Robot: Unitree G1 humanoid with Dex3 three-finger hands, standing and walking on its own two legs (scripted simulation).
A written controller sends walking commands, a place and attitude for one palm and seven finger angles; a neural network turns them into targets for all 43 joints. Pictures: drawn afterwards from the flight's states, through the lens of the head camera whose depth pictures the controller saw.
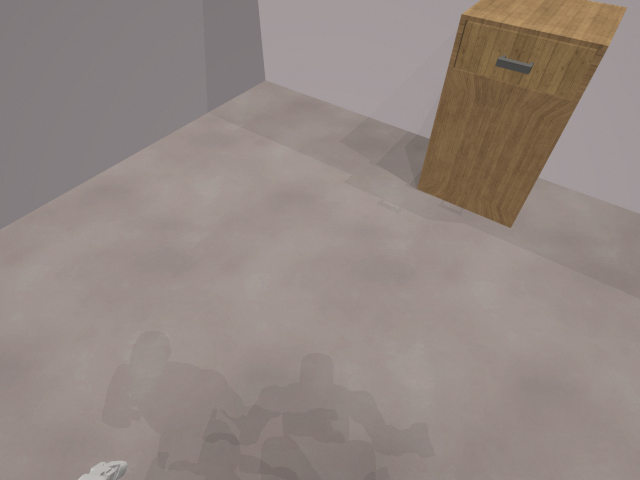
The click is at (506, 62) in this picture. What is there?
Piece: drawer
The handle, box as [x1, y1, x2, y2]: [495, 55, 533, 73]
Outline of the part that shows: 495,65 528,73 533,62 528,64 508,59 505,57 505,55 503,55 497,59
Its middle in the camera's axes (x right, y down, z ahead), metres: +0.66 -0.60 +1.31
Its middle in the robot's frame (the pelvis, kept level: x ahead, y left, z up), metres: +1.40 -0.61 -0.08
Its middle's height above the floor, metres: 0.69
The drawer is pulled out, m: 0.00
